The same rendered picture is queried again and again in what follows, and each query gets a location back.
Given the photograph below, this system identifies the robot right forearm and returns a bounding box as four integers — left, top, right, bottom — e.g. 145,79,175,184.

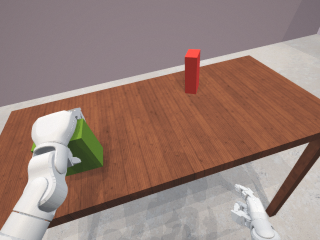
250,219,281,240

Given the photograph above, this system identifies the robot left forearm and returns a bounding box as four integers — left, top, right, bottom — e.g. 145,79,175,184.
0,142,69,240

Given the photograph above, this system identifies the sponge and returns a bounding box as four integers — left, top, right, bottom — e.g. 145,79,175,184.
31,118,103,176

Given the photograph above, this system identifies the robot left hand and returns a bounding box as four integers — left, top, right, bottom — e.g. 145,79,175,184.
31,107,86,168

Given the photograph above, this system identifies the table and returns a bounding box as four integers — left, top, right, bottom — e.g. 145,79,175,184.
0,55,320,230

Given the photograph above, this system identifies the robot right hand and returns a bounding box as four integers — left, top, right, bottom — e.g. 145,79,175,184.
231,184,268,229

